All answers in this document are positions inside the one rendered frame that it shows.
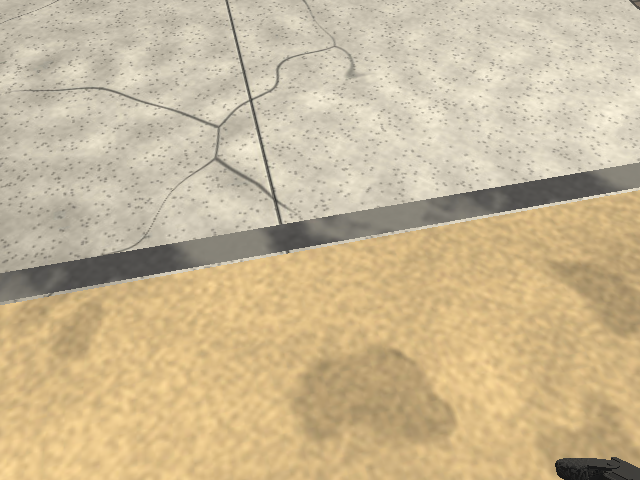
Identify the robot right hand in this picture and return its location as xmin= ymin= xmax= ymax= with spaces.
xmin=555 ymin=457 xmax=640 ymax=480

